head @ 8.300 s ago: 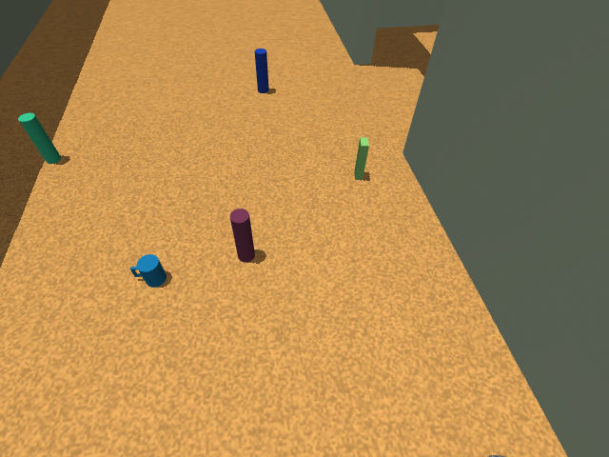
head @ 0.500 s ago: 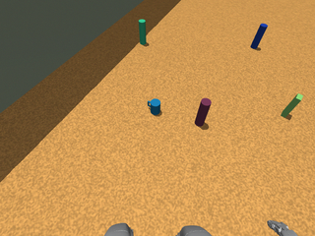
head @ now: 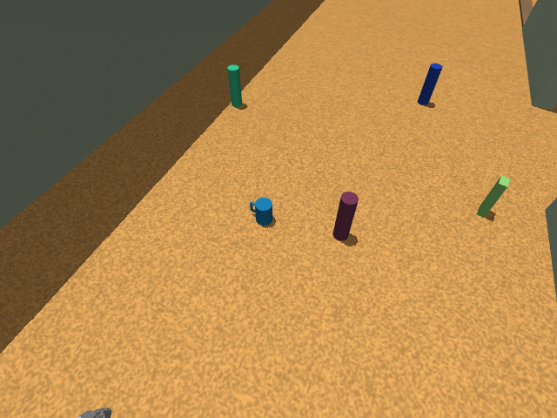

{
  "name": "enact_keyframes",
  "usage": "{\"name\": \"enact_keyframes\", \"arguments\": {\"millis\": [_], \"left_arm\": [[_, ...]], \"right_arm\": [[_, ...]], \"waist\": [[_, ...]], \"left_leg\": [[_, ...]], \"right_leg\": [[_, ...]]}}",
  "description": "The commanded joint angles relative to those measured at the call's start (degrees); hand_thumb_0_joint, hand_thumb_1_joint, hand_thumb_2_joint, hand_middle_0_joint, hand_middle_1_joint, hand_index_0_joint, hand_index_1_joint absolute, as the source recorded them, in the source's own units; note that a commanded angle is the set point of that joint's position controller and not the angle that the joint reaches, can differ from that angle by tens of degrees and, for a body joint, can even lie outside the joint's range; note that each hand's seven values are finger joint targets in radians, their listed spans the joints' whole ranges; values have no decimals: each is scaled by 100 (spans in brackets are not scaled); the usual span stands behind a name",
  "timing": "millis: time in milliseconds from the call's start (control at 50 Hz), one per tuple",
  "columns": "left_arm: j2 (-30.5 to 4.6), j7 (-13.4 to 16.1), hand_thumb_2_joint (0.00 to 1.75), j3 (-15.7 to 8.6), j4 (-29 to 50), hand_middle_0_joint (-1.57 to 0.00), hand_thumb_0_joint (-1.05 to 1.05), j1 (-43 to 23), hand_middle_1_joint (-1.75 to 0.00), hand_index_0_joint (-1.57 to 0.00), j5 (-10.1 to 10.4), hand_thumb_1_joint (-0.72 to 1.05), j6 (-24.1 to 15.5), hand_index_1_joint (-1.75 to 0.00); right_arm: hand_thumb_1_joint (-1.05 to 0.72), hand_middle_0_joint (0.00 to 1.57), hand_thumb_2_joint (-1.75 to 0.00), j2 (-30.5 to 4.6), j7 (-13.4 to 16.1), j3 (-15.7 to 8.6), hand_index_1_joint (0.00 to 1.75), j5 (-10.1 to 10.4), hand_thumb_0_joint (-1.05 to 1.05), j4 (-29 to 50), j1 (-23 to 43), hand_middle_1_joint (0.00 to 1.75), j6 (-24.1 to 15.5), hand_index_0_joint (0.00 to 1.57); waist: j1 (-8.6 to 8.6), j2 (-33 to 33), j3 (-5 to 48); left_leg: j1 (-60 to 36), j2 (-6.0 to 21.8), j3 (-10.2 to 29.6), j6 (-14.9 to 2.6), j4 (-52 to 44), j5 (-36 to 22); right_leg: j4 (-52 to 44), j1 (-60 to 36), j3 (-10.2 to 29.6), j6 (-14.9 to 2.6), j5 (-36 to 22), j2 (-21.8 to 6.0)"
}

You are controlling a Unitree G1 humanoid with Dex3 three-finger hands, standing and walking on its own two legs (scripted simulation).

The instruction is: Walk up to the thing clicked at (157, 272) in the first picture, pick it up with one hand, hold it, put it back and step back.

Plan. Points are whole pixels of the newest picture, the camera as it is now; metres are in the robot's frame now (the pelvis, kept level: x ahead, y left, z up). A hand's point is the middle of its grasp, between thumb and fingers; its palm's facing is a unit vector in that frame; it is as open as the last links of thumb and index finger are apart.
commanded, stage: walk up
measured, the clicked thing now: (260, 210) +1.05 +0.06 -0.72
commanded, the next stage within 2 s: stand in 0.08 s
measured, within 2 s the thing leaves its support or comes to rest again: neither
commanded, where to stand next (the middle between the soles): +0.05 +0.01 m, yaw +1 degrees
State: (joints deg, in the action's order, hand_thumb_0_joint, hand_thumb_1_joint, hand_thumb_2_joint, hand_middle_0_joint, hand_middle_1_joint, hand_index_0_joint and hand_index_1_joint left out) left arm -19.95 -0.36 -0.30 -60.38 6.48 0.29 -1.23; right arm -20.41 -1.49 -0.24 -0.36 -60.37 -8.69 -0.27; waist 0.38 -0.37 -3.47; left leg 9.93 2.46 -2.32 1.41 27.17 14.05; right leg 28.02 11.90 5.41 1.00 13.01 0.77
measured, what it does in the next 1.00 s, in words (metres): stands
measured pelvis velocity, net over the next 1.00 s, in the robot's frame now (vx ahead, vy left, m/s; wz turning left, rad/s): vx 0.00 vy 0.01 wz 0.02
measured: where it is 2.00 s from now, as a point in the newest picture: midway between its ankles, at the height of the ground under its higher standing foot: outside the picture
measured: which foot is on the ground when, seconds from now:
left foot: down 0.00-1.00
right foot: down 0.00-1.00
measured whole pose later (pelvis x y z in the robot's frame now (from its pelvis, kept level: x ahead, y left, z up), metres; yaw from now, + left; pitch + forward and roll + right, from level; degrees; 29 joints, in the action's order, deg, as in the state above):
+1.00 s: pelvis +0.00 +0.01 +0.01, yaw +1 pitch -3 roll +0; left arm -20.2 -0.3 0.3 -64.8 7.1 -0.2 -0.5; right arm -20.4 -0.9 -0.8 -0.4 -65.9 -6.2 -0.2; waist 0.2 0.1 -3.3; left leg 6.2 1.3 -1.3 1.0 19.0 9.8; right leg 19.6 7.5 4.3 1.8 9.2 -0.6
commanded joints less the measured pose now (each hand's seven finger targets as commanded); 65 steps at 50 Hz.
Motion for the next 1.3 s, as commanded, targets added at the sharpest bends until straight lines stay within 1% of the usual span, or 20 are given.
{"name": "enact_keyframes", "arguments": {"millis": [0, 40, 60, 120, 140, 200, 220, 300, 400, 500, 580, 620, 700, 800, 880, 1100, 1180, 1220, 1240, 1280], "left_arm": [[-1262, 82, 90, -262, 179, -20, 0, -357, -30, -20, -11, 90, -136, -30], [-1226, 84, 90, -247, 115, -20, 0, -416, -30, -20, -11, 90, -128, -30], [-1251, 58, 90, -207, 26, -20, 0, -343, -30, -20, -53, 90, -120, -30], [-1242, 50, 90, -204, -42, -20, 0, -369, -30, -20, -38, 90, -119, -30], [-1262, 60, 90, -205, -66, -20, 0, -410, -30, -20, -43, 90, -112, -30], [-1266, 58, 90, -193, -134, -20, 0, -418, -30, -20, -46, 90, -80, -30], [-1248, 53, 90, -183, -151, -20, 0, -412, -30, -20, -52, 90, -75, -30], [-1289, 69, 90, -185, -149, -20, 0, -455, -30, -20, -77, 90, -97, -30], [-1263, 73, 90, -172, -175, -20, 0, -411, -30, -20, -64, 90, -92, -30], [-1277, 73, 90, -168, -167, -20, 0, -375, -30, -20, -83, 90, -86, -30], [-1301, 69, 90, -172, -176, -20, 0, -294, -30, -20, -85, 90, -78, -30], [-1322, 70, 90, -175, -155, -20, 0, -298, -30, -20, -84, 90, -90, -30], [-1287, 64, 90, -171, -132, -20, 0, -251, -30, -20, -83, 90, -80, -30], [-1283, 65, 90, -172, -112, -20, 0, -194, -30, -20, -76, 90, -91, -30], [-1273, 72, 90, -165, -93, -20, 0, -149, -30, -20, -68, 90, -79, -30], [-1264, 78, 90, -150, -79, -20, 0, -122, -30, -20, -83, 90, -47, -30], [-1297, 83, 90, -167, -30, -20, 0, -206, -30, -20, -80, 90, -62, -30], [-1275, 78, 90, -160, -39, -20, 0, -155, -30, -20, -77, 90, -56, -30], [-1299, 77, 90, -163, -31, -20, 0, -160, -30, -20, -84, 90, -66, -30], [-1301, 76, 90, -164, -24, -20, 0, -180, -30, -20, -77, 90, -68, -30]], "right_arm": [[-90, 20, -90, -1258, 111, -295, 30, 11, 0, 213, 391, 30, -170, 20], [-90, 20, -90, -1251, 119, -300, 30, 0, 0, 133, 421, 30, -165, 20], [-90, 20, -90, -1211, 125, -266, 30, 9, 0, 123, 523, 30, -179, 20], [-90, 20, -90, -1262, 145, -277, 30, -3, 0, 43, 549, 30, -219, 20], [-90, 20, -90, -1254, 153, -272, 30, 6, 0, 8, 545, 30, -214, 20], [-90, 20, -90, -1240, 160, -249, 30, 1, 0, -58, 573, 30, -204, 20], [-90, 20, -90, -1245, 157, -245, 30, -5, 0, -71, 616, 30, -196, 20], [-90, 20, -90, -1249, 158, -270, 30, 0, 0, -111, 633, 30, -182, 20], [-90, 20, -90, -1253, 155, -256, 30, -15, 0, -140, 648, 30, -166, 20], [-90, 20, -90, -1252, 143, -282, 30, -12, 0, -151, 675, 30, -148, 20], [-90, 20, -90, -1244, 125, -296, 30, -15, 0, -162, 687, 30, -128, 20], [-90, 20, -90, -1186, 113, -283, 30, -17, 0, -168, 645, 30, -115, 20], [-90, 20, -90, -1224, 118, -301, 30, -28, 0, -179, 635, 30, -130, 20], [-90, 20, -90, -1219, 128, -292, 30, -14, 0, -179, 606, 30, -148, 20], [-90, 20, -90, -1241, 144, -274, 30, -15, 0, -194, 550, 30, -145, 20], [-90, 20, -90, -1230, 140, -258, 30, -7, 0, -204, 522, 30, -121, 20], [-90, 20, -90, -1232, 137, -261, 30, -22, 0, -166, 537, 30, -128, 20], [-90, 20, -90, -1231, 139, -258, 30, -24, 0, -169, 509, 30, -120, 20], [-90, 20, -90, -1249, 139, -274, 30, -14, 0, -162, 561, 30, -133, 20], [-90, 20, -90, -1240, 136, -266, 30, -10, 0, -170, 542, 30, -139, 20]], "waist": [[-12, 76, 413], [-16, 55, 462], [-39, 48, 426], [-15, -40, 680], [-4, -22, 655], [-11, -81, 515], [-22, -93, 419], [25, 43, 639], [16, -49, 485], [28, 50, 456], [23, 28, 270], [18, 161, 217], [11, 31, 266], [0, 50, 585], [-2, -4, 574], [-4, 53, 313], [7, 66, 413], [-9, 28, 333], [-11, 40, 464], [-4, 48, 450]], "left_leg": [[-120, 517, 546, -354, -817, -141], [-149, 530, 536, -350, -889, -239], [-149, 522, 687, -285, -1020, -326], [-530, 563, 606, -255, -969, -1151], [-509, 551, 617, -241, -990, -1171], [-496, 567, 620, -226, -1120, -951], [-401, 558, 640, -223, -1185, -667], [-724, 561, 586, -217, -1074, -1056], [-540, 556, 591, -215, -1157, -915], [-653, 557, 598, -231, -1163, -604], [-450, 508, 635, -227, -1283, -43], [-379, 478, 635, -236, -1263, -39], [-448, 502, 662, -233, -1249, -19], [-551, 527, 632, -247, -1140, -758], [-597, 520, 593, -250, -1110, -906], [-459, 511, 630, -242, -1221, -389], [-526, 524, 611, -246, -1185, -606], [-408, 506, 617, -247, -1239, -386], [-582, 519, 624, -246, -1180, -643], [-549, 519, 627, -235, -1178, -724]], "right_leg": [[-686, -157, 529, -347, -739, -539], [-673, -230, 483, -314, -931, -538], [-812, -297, 424, -231, -876, -603], [-783, -455, 350, -198, -1517, -647], [-800, -474, 332, -182, -1501, -644], [-903, -407, 324, -161, -1241, -647], [-978, -355, 318, -144, -987, -633], [-1005, -362, 309, -160, -1368, -699], [-1076, -406, 281, -138, -1240, -693], [-1180, -198, 300, -175, -858, -693], [-1290, -73, 330, -171, -329, -661], [-1329, -62, 335, -161, -198, -674], [-1278, -28, 343, -192, -204, -673], [-1100, -359, 287, -190, -957, -705], [-1101, -365, 266, -182, -1161, -727], [-1213, -187, 281, -184, -672, -697], [-1148, -276, 280, -192, -809, -723], [-1207, -252, 283, -186, -645, -710], [-1173, -278, 289, -197, -861, -724], [-1158, -301, 265, -190, -889, -714]]}}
